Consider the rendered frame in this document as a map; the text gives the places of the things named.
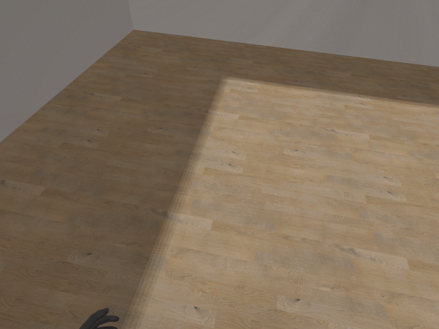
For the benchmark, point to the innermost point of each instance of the left robot hand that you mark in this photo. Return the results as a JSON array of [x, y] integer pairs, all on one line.
[[99, 318]]

